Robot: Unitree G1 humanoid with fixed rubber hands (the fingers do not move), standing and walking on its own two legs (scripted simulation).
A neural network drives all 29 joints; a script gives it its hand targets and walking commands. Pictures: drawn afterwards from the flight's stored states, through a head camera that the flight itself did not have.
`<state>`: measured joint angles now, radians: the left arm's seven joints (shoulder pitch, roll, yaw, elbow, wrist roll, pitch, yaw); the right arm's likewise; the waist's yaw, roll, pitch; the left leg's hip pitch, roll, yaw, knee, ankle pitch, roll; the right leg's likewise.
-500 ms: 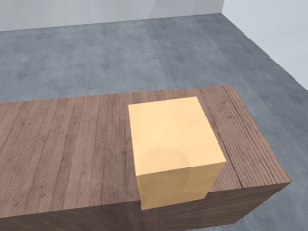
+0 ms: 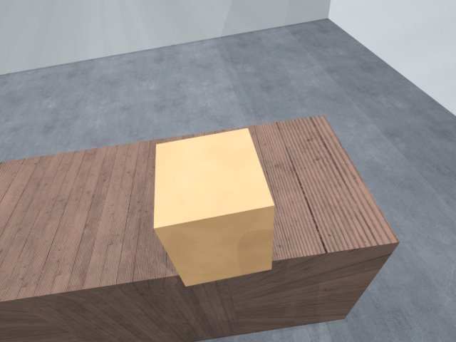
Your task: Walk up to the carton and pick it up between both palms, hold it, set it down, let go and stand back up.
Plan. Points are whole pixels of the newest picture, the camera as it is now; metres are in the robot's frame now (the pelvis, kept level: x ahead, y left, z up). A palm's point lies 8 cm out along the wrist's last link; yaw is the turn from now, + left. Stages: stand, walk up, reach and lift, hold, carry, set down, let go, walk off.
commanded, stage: walk up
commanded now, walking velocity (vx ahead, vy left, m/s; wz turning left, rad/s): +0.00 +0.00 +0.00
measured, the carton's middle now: (216, 209) +0.41 +0.05 -0.03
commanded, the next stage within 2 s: stand in 1.60 s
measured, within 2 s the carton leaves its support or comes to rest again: neither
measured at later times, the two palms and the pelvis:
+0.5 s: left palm out of the picture -0.03 +0.20 -0.15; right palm out of the picture -0.05 -0.20 -0.15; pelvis -0.02 -0.01 +0.00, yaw +0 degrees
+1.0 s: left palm out of the picture -0.05 +0.23 -0.16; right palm out of the picture -0.04 -0.17 -0.14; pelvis -0.03 +0.04 +0.00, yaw +1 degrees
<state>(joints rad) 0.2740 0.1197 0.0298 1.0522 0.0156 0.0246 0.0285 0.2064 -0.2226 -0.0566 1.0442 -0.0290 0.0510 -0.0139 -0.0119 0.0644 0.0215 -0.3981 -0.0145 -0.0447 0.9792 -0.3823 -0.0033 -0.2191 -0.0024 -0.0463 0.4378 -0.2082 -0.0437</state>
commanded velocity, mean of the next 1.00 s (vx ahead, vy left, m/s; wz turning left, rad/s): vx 0.00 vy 0.02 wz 0.02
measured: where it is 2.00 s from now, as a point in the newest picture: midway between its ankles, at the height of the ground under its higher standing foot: outside the picture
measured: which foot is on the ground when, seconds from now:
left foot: up 0.00-0.12, down 0.14-0.50, up 0.52-0.72, down 0.74-1.00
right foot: down 0.00-1.00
